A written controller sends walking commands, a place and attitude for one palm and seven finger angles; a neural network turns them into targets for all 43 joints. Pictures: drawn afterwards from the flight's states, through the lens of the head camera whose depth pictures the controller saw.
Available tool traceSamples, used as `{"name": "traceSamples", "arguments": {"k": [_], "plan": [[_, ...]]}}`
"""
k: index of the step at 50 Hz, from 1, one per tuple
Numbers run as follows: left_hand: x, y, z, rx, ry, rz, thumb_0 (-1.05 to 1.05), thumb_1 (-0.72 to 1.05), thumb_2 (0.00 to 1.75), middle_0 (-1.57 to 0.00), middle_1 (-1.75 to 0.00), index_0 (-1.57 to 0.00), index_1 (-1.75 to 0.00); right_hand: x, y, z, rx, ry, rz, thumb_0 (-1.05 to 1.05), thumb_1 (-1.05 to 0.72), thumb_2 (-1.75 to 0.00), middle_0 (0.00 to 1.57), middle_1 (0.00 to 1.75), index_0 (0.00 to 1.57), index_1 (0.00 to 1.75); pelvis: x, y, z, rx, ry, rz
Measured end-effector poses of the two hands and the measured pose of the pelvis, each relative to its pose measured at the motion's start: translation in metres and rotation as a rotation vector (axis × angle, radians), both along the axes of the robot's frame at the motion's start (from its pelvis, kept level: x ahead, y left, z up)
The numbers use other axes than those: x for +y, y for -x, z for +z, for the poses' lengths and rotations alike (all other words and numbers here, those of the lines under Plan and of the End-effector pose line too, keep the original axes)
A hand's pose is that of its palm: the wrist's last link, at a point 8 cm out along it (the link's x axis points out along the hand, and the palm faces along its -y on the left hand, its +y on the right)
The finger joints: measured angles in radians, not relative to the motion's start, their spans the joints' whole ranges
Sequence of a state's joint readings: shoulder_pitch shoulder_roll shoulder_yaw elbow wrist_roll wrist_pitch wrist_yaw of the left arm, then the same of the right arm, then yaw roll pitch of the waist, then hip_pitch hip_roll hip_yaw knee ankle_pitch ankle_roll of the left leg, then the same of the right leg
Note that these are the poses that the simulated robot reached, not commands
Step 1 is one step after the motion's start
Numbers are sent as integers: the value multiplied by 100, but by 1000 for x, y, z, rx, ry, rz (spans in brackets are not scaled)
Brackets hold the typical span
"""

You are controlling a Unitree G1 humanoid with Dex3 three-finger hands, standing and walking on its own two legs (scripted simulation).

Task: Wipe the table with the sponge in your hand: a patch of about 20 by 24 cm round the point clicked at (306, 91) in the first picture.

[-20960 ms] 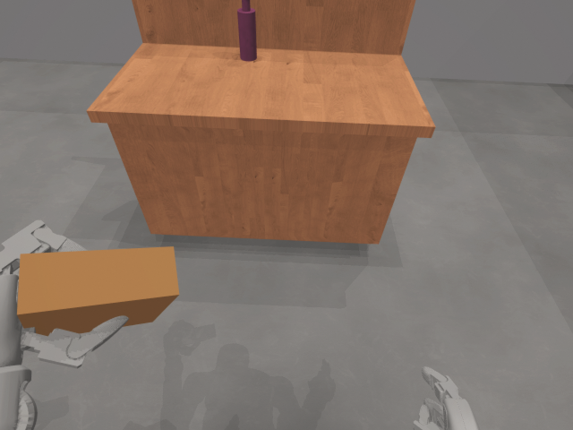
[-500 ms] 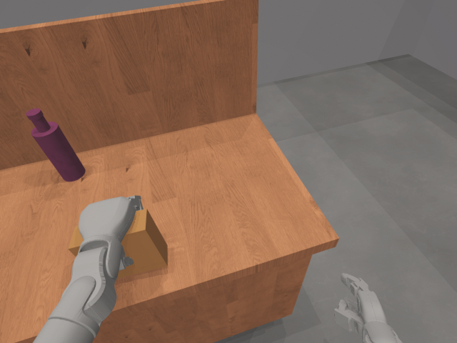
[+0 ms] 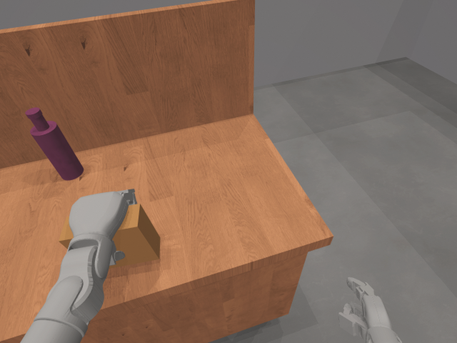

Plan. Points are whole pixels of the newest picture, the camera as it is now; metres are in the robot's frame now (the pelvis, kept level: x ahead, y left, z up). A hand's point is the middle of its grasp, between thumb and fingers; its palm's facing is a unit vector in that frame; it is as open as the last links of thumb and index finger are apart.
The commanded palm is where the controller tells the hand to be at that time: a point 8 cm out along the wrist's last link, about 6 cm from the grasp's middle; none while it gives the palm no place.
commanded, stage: move the sponge above the wiping area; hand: left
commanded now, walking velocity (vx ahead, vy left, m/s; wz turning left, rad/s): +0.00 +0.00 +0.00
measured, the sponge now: (119, 244) +0.27 +0.27 +0.00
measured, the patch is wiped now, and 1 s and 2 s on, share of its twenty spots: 0.00 0.00 0.00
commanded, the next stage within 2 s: lower the sponge onto the table in 1.56 s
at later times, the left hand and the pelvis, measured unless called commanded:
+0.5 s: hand (111, 215) +0.28 +0.27 +0.08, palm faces +0.14 -0.05 -0.99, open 9.4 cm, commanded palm +0.25 +0.28 +0.12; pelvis +0.00 +0.00 +0.00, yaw -1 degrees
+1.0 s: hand (95, 209) +0.29 +0.30 +0.08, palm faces +0.12 -0.04 -0.99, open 9.4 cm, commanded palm +0.25 +0.29 +0.12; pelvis +0.00 +0.00 +0.00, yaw +0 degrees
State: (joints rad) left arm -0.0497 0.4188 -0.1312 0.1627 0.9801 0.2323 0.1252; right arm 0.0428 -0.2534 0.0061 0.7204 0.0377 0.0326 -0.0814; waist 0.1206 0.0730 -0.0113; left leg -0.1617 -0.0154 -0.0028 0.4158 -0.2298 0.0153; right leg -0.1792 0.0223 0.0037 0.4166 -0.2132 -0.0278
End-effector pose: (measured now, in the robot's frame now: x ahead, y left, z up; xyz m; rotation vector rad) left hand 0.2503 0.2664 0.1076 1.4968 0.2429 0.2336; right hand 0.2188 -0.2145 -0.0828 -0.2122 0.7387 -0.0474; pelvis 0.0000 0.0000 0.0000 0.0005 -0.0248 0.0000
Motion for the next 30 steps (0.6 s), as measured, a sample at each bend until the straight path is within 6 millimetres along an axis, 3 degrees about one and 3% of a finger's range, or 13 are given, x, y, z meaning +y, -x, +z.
{"name": "traceSamples", "arguments": {"k": [5, 9, 14, 17, 22, 26, 30], "plan": [[24, -6, 24, -93, -16, 161, 0, -44, 104, -80, -139, -80, -138, 2, 7, -4, 20, -44, -21, 1, -90, -90, 20, 30, 20, 30, 0, 1, 1, 1, -2, -6], [35, -3, 14, 11, 9, 273, 0, -43, 104, -79, -139, -79, -139, 2, 8, -6, 30, -58, -22, 1, -90, -90, 20, 30, 20, 30, 1, 3, 1, 3, -4, 4], [14, 3, -20, 168, 79, 168, 0, -43, 104, -79, -139, -79, -139, 0, 6, -4, 21, -27, -5, 1, -90, -90, 20, 30, 20, 30, 4, 4, 0, 8, -3, 15], [-8, 5, -24, 139, 85, 24, 0, -44, 104, -79, -139, -80, -139, 0, 6, -3, 9, -4, 1, 1, -90, -90, 20, 30, 20, 30, 5, 3, -1, 6, -1, 11], [-16, -2, 2, -51, 0, -44, 0, -44, 104, -80, -139, -80, -138, 6, 5, -4, 10, -19, -3, 1, -90, -90, 20, 30, 20, 30, 4, 1, -1, 1, -2, -3], [5, -8, 25, -143, -5, 114, 0, -44, 105, -80, -139, -80, -138, 11, 3, -4, 15, -62, -7, 1, -90, -90, 20, 30, 20, 30, 2, 1, 0, -3, -4, -11], [26, -4, 24, -64, 13, 281, 0, -44, 105, -79, -139, -80, -139, 12, -3, -1, 10, -85, 0, 1, -90, -90, 20, 30, 20, 30, 1, 0, 1, -4, -6, -4]]}}
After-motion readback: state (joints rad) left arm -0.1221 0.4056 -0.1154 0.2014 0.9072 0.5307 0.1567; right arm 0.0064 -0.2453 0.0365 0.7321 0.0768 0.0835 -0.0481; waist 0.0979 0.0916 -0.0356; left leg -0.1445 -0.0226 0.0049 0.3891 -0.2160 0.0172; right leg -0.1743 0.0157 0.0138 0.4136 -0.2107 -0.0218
